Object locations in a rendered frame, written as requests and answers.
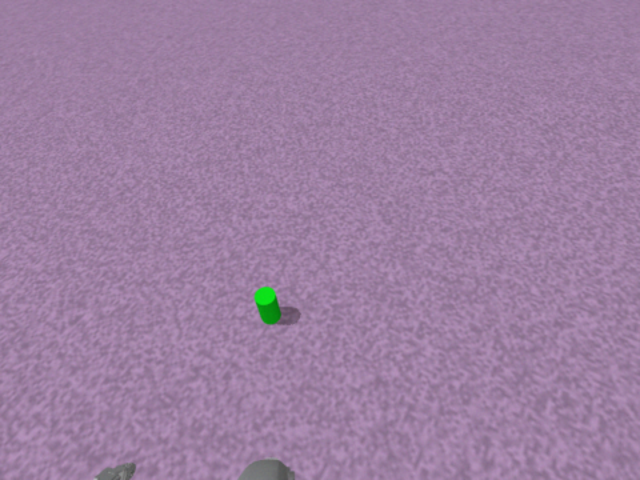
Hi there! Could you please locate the left robot hand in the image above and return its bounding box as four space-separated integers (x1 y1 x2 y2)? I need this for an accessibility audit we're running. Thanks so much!
94 463 136 480

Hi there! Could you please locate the can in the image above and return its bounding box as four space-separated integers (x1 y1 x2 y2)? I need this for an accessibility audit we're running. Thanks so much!
254 287 281 324

